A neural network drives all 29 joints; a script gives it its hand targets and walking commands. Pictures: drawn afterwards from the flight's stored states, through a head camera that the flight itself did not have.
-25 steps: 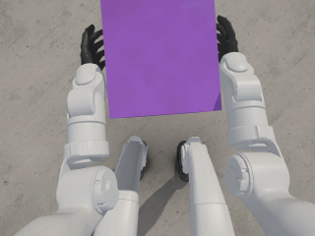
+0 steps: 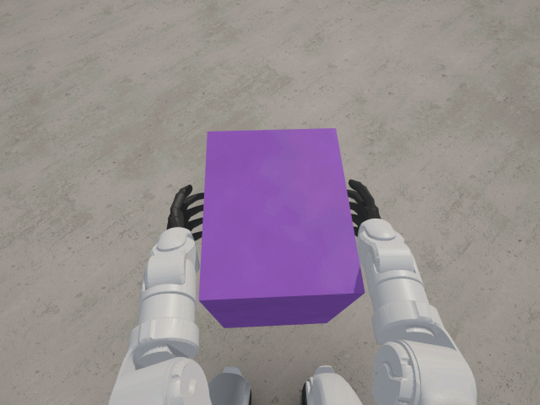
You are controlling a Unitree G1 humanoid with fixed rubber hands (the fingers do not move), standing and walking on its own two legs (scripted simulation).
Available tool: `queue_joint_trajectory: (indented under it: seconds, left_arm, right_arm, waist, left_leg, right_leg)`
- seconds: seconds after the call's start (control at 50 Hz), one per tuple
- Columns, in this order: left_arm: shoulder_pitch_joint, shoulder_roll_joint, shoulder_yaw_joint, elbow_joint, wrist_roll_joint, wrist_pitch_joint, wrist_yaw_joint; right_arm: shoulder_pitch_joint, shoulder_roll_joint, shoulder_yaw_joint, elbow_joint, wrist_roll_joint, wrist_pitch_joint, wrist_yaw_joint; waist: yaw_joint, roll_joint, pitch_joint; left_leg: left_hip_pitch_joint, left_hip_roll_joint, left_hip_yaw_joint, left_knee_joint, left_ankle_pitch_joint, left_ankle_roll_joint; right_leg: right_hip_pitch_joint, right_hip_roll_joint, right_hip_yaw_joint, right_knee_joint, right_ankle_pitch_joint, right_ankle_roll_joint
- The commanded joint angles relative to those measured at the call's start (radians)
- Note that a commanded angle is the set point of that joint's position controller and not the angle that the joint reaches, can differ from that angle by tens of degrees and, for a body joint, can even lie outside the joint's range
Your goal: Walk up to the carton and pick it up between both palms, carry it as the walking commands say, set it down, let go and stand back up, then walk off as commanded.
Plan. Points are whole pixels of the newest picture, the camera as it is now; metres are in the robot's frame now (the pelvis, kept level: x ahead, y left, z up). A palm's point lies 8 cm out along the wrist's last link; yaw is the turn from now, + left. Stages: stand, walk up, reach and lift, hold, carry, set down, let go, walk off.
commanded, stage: reach and lift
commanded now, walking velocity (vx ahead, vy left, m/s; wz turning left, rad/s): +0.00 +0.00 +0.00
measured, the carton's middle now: (274, 238) +0.39 +0.02 -0.07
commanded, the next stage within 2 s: none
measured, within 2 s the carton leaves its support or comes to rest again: neither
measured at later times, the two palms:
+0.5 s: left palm (161, 236) +0.33 +0.18 +0.05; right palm (371, 228) +0.36 -0.12 +0.03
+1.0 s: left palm (145, 237) +0.31 +0.17 +0.10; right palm (386, 224) +0.34 -0.12 +0.09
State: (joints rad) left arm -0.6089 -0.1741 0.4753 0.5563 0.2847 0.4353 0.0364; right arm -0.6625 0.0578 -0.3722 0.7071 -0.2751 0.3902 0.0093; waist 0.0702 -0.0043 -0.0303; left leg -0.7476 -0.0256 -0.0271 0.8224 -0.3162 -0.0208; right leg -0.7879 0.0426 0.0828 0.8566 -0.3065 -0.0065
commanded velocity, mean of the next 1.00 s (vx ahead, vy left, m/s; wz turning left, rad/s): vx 0.00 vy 0.00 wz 0.00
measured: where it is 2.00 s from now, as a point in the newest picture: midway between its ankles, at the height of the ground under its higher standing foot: outside the picture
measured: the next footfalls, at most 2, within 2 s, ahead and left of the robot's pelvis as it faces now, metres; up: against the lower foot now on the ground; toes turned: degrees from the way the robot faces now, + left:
none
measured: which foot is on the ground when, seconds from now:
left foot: down 0.00-1.00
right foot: down 0.00-1.00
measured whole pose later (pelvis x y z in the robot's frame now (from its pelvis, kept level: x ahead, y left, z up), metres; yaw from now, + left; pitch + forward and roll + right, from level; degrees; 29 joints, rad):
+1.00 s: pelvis +0.01 +0.00 +0.04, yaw +1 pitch -8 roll +1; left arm -0.39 -0.17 0.32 0.35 0.23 0.74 0.06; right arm -0.43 0.09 -0.23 0.48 -0.22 0.68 -0.01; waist 0.06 0.03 0.03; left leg -0.12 -0.02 -0.07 0.47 -0.22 -0.02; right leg -0.15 0.03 0.06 0.50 -0.22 -0.01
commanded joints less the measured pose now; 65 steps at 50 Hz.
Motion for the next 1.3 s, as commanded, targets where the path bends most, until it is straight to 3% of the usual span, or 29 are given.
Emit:
queue_joint_trajectory:
  seconds: [0.0,0.08,0.14,0.26,0.28,0.46,0.52,0.66,0.76,0.98,1.12,1.2,1.28]
  left_arm:
    - [-0.606,-1.021,-0.619,0.003,-0.175,-0.045,-0.270]
    - [-0.525,-1.024,-0.714,-0.093,-0.211,-0.054,-0.266]
    - [-0.497,-1.019,-0.784,-0.164,-0.246,-0.051,-0.262]
    - [-0.363,-0.994,-0.852,-0.219,-0.274,-0.018,-0.255]
    - [-0.342,-0.978,-0.835,-0.211,-0.265,-0.011,-0.253]
    - [-0.284,-0.985,-0.838,-0.249,-0.282,0.068,-0.241]
    - [-0.281,-0.988,-0.835,-0.255,-0.284,0.100,-0.235]
    - [-0.335,-0.989,-0.842,-0.296,-0.306,0.165,-0.227]
    - [-0.373,-0.988,-0.845,-0.299,-0.323,0.209,-0.225]
    - [-0.550,-0.984,-0.798,-0.244,-0.330,0.264,-0.244]
    - [-0.576,-0.997,-0.763,-0.194,-0.315,0.269,-0.256]
    - [-0.562,-1.011,-0.771,-0.212,-0.321,0.268,-0.259]
    - [-0.516,-1.001,-0.771,-0.216,-0.315,0.265,-0.257]
  right_arm:
    - [-0.546,1.106,0.508,-0.023,0.149,-0.042,0.239]
    - [-0.470,1.115,0.611,-0.131,0.189,-0.055,0.231]
    - [-0.415,1.112,0.668,-0.196,0.207,-0.049,0.217]
    - [-0.325,1.101,0.773,-0.323,0.250,-0.019,0.198]
    - [-0.313,1.094,0.767,-0.313,0.250,-0.009,0.200]
    - [-0.252,1.063,0.775,-0.365,0.271,0.065,0.209]
    - [-0.264,1.056,0.785,-0.380,0.285,0.091,0.218]
    - [-0.309,1.070,0.785,-0.408,0.298,0.150,0.231]
    - [-0.373,1.077,0.787,-0.431,0.316,0.190,0.233]
    - [-0.493,1.093,0.681,-0.323,0.313,0.250,0.235]
    - [-0.546,1.114,0.644,-0.314,0.312,0.264,0.232]
    - [-0.518,1.113,0.637,-0.322,0.312,0.273,0.230]
    - [-0.492,1.108,0.667,-0.364,0.325,0.280,0.229]
  waist:
    - [0.033,-0.035,-0.607]
    - [0.034,-0.031,-0.669]
    - [0.012,-0.038,-0.683]
    - [0.011,-0.036,-0.659]
    - [0.021,-0.033,-0.619]
    - [-0.004,0.000,-0.451]
    - [0.008,0.023,-0.417]
    - [0.003,0.020,-0.365]
    - [0.018,0.011,-0.332]
    - [-0.022,-0.004,-0.246]
    - [-0.028,-0.006,-0.282]
    - [-0.054,0.001,-0.287]
    - [-0.045,-0.011,-0.292]
  left_leg:
    - [0.336,-0.088,-0.010,-0.125,0.284,0.014]
    - [0.420,-0.093,-0.018,-0.149,0.424,0.006]
    - [0.455,-0.096,-0.026,-0.173,0.464,0.004]
    - [0.506,-0.094,-0.036,-0.220,0.524,0.003]
    - [0.503,-0.089,-0.038,-0.238,0.503,0.005]
    - [0.610,-0.069,-0.048,-0.336,0.480,0.005]
    - [0.651,-0.063,-0.048,-0.364,0.459,0.005]
    - [0.698,-0.058,-0.043,-0.400,0.385,0.007]
    - [0.695,-0.055,-0.037,-0.416,0.311,0.011]
    - [0.643,-0.049,-0.031,-0.436,0.073,0.023]
    - [0.634,-0.049,-0.028,-0.429,0.076,0.029]
    - [0.650,-0.052,-0.030,-0.430,0.113,0.026]
    - [0.658,-0.050,-0.037,-0.434,0.144,0.029]
  right_leg:
    - [0.370,0.071,0.002,-0.145,0.253,-0.008]
    - [0.474,0.068,0.013,-0.174,0.412,0.004]
    - [0.541,0.068,0.017,-0.199,0.467,0.012]
    - [0.648,0.057,0.026,-0.246,0.558,0.024]
    - [0.644,0.054,0.028,-0.262,0.533,0.023]
    - [0.682,0.055,0.012,-0.362,0.447,0.012]
    - [0.693,0.052,0.004,-0.386,0.401,0.007]
    - [0.721,0.051,-0.010,-0.417,0.315,0.001]
    - [0.748,0.044,-0.004,-0.430,0.248,-0.003]
    - [0.721,0.024,0.014,-0.460,0.051,0.000]
    - [0.742,0.021,0.013,-0.455,0.079,0.004]
    - [0.749,0.020,0.011,-0.459,0.128,0.007]
    - [0.762,0.021,0.012,-0.460,0.172,0.012]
